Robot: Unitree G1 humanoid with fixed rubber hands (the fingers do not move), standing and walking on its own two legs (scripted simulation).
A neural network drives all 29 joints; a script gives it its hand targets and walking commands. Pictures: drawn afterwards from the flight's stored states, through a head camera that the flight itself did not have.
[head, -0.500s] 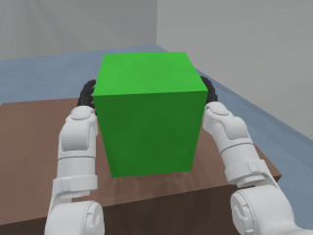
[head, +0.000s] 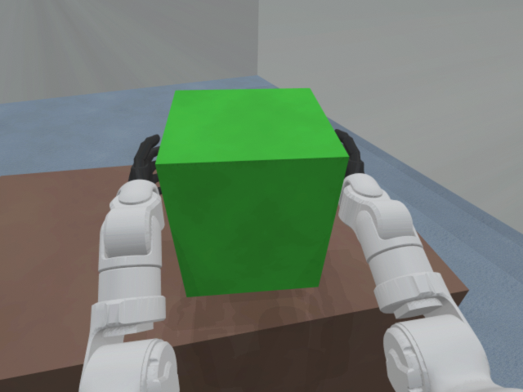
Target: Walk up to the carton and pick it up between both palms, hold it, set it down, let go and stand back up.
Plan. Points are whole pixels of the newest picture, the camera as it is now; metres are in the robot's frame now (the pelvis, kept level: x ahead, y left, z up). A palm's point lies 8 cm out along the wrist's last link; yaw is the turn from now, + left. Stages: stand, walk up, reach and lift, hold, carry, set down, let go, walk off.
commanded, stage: set down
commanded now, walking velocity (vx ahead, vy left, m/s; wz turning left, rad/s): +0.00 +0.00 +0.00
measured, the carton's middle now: (249, 191) +0.38 +0.02 +0.19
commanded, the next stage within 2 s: none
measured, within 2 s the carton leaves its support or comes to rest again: neither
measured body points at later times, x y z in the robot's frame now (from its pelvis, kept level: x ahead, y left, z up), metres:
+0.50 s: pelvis +0.01 +0.00 +0.00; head -0.03 +0.04 +0.45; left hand +0.39 +0.18 +0.15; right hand +0.39 -0.12 +0.15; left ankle +0.03 +0.10 -0.75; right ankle +0.02 -0.09 -0.75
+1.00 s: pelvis +0.03 +0.01 +0.00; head +0.00 +0.05 +0.45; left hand +0.41 +0.19 +0.13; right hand +0.41 -0.11 +0.12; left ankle +0.03 +0.10 -0.75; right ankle +0.02 -0.08 -0.75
